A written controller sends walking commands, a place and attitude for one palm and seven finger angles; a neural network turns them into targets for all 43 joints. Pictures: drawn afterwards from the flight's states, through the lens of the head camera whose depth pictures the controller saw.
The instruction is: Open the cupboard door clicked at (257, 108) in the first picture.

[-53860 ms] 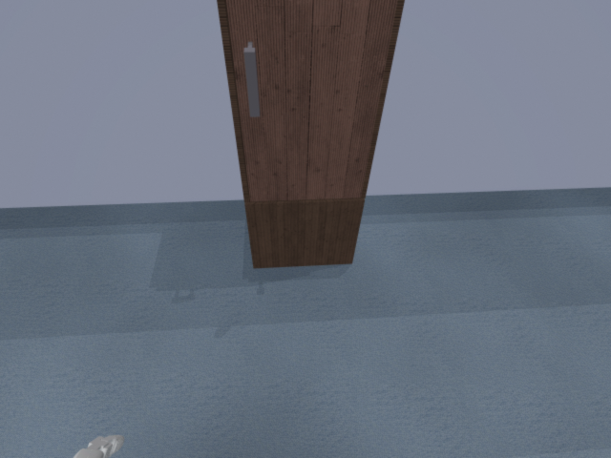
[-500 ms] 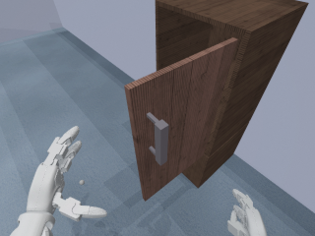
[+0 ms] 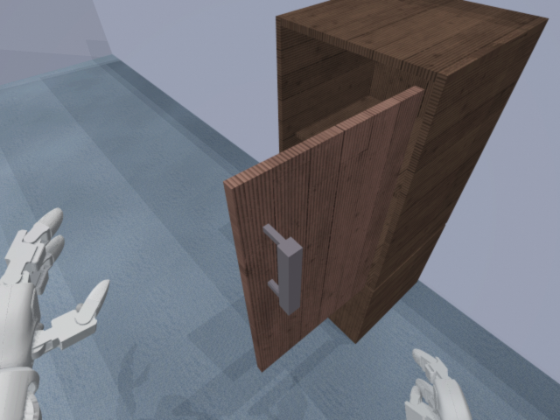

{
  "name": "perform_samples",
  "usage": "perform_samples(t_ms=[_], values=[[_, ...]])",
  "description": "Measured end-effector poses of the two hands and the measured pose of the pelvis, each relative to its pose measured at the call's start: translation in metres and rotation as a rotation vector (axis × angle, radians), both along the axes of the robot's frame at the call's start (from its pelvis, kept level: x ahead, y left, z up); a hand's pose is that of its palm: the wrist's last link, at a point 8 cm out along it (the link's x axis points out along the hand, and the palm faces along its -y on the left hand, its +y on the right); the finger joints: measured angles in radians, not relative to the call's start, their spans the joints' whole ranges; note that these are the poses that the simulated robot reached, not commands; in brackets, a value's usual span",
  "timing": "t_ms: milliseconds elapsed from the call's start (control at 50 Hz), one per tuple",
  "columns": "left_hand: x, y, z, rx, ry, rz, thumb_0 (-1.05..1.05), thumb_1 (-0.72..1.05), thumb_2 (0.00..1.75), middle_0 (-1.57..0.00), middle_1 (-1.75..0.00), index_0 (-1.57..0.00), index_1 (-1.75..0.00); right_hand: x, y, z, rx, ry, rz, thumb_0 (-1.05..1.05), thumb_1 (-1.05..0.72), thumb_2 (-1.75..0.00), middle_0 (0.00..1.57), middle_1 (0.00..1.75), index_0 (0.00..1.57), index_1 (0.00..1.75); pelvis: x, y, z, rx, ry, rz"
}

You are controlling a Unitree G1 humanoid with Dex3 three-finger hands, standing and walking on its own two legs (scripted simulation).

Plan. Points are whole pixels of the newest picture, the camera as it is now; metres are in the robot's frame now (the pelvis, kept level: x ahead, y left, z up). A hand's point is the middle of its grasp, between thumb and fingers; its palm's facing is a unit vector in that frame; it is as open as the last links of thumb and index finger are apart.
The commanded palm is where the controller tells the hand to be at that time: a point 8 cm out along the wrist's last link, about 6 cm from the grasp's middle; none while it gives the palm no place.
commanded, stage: draw the hand back to the body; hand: left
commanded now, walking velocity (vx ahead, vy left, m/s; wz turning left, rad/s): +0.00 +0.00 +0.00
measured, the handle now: (280, 270) +0.32 +0.04 +0.05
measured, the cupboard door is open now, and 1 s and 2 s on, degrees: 88 88 88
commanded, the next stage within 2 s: step back with the hand held close in 0.46 s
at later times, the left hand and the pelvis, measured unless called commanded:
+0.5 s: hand (76, 309) +0.18 +0.24 +0.15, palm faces +0.46 -0.79 -0.40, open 7.4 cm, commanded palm +0.13 +0.28 +0.17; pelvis -0.01 -0.02 +0.00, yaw +0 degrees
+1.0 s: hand (40, 345) +0.14 +0.26 +0.15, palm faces +0.33 -0.80 -0.51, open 7.4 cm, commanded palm +0.08 +0.30 +0.17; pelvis -0.06 +0.01 +0.00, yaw -1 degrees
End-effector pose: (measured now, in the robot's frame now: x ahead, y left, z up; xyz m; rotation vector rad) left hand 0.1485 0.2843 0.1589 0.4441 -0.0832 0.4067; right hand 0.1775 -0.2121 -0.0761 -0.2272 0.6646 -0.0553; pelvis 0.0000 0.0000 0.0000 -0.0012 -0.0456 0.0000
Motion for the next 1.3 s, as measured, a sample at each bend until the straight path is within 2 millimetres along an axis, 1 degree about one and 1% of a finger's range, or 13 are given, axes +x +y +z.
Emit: perform_samples(t_ms=[160,200,280,380,500,600,660,720,860,980,1080,1180,1300], values=[[-0.002,0.012,0.013,0.035,-0.040,0.070,0.01,0.72,0.82,-0.21,-0.31,-0.21,-0.30,0.004,-0.013,0.000,-0.005,0.012,-0.016,0.02,-0.90,-0.90,0.20,0.30,0.20,0.30,0.001,-0.008,0.001,0.000,-0.006,0.000],[-0.002,0.010,0.012,0.022,-0.037,0.077,0.01,0.77,0.84,-0.21,-0.31,-0.21,-0.30,0.003,-0.016,0.000,-0.004,0.014,-0.017,0.02,-0.90,-0.90,0.20,0.30,0.20,0.30,0.001,-0.009,0.002,0.000,-0.007,0.001],[-0.002,-0.001,0.005,-0.005,-0.017,0.061,0.01,0.84,0.87,-0.21,-0.31,-0.21,-0.30,0.001,-0.021,-0.002,-0.005,0.019,-0.021,0.02,-0.90,-0.90,0.20,0.30,0.20,0.30,0.000,-0.012,0.002,0.002,-0.009,0.002],[-0.005,-0.009,0.006,0.001,-0.018,0.038,0.01,0.87,0.89,-0.21,-0.31,-0.21,-0.30,-0.003,-0.027,-0.002,-0.006,0.021,-0.031,0.02,-0.90,-0.90,0.20,0.30,0.20,0.30,-0.002,-0.018,0.002,0.002,-0.014,0.003],[-0.011,-0.009,0.013,0.021,-0.040,0.050,0.01,0.89,0.89,-0.21,-0.31,-0.21,-0.30,-0.007,-0.031,-0.002,0.001,0.017,-0.036,0.02,-0.90,-0.90,0.20,0.30,0.20,0.30,-0.006,-0.023,0.002,0.000,-0.025,0.003],[-0.015,-0.010,0.010,0.009,-0.034,0.056,0.01,0.89,0.89,-0.21,-0.31,-0.21,-0.30,-0.011,-0.032,-0.004,0.004,0.020,-0.038,0.02,-0.90,-0.90,0.20,0.30,0.20,0.30,-0.010,-0.024,0.002,-0.001,-0.030,0.004],[-0.016,-0.009,0.016,0.041,-0.049,0.041,0.01,0.89,0.89,-0.21,-0.31,-0.21,-0.30,-0.014,-0.033,-0.004,-0.003,0.035,-0.038,0.02,-0.90,-0.90,0.20,0.30,0.20,0.30,-0.014,-0.025,0.002,-0.011,-0.011,0.016],[-0.015,-0.006,0.018,0.078,-0.043,0.015,0.01,0.89,0.89,-0.21,-0.31,-0.21,-0.30,-0.019,-0.036,-0.003,-0.016,0.058,-0.054,0.02,-0.90,-0.90,0.20,0.30,0.20,0.30,-0.021,-0.023,0.001,-0.018,0.010,0.017],[-0.023,-0.002,0.006,0.090,0.046,-0.058,0.01,0.89,0.89,-0.21,-0.31,-0.21,-0.30,-0.041,-0.038,-0.001,-0.042,0.087,-0.123,0.02,-0.90,-0.90,0.20,0.30,0.20,0.30,-0.038,-0.008,0.000,-0.019,0.039,-0.005],[-0.039,0.012,0.010,0.126,0.012,-0.090,0.01,0.89,0.89,-0.22,-0.31,-0.22,-0.30,-0.068,-0.027,0.001,-0.061,0.097,-0.147,0.02,-0.90,-0.90,0.20,0.30,0.20,0.30,-0.060,0.004,-0.003,-0.023,0.038,-0.010],[-0.060,0.024,0.015,0.151,-0.049,-0.083,0.01,0.89,0.89,-0.22,-0.31,-0.22,-0.30,-0.090,-0.014,0.002,-0.063,0.082,-0.130,0.02,-0.90,-0.90,0.20,0.30,0.20,0.30,-0.080,0.011,-0.007,-0.027,0.036,-0.006],[-0.089,0.031,0.015,0.172,-0.077,-0.045,0.01,0.89,0.89,-0.22,-0.31,-0.21,-0.30,-0.110,-0.003,-0.005,-0.050,0.067,-0.092,0.02,-0.90,-0.90,0.20,0.30,0.20,0.30,-0.100,0.014,-0.012,-0.037,0.031,0.028],[-0.131,0.033,0.014,0.173,-0.098,0.008,0.01,0.89,0.89,-0.22,-0.31,-0.21,-0.30,-0.130,0.004,-0.016,-0.041,0.093,-0.045,0.02,-0.90,-0.90,0.20,0.30,0.20,0.30,-0.120,0.014,-0.016,-0.037,0.025,0.060]])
